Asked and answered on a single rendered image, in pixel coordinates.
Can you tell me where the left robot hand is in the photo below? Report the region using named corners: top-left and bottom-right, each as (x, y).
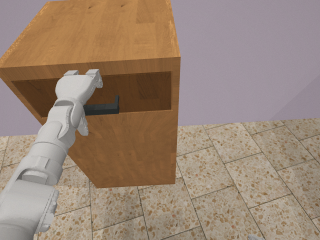
top-left (55, 69), bottom-right (103, 136)

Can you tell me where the cabinet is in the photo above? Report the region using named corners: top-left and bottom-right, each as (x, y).
top-left (0, 0), bottom-right (181, 189)

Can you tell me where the handle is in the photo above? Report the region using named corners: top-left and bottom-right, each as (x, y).
top-left (83, 95), bottom-right (120, 116)

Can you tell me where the robot left upper arm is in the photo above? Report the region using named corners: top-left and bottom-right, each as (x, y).
top-left (0, 179), bottom-right (60, 240)

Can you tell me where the left robot forearm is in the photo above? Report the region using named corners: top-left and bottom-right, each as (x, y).
top-left (0, 97), bottom-right (84, 207)

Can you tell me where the drawer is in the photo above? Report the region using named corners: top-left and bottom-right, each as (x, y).
top-left (14, 71), bottom-right (172, 117)

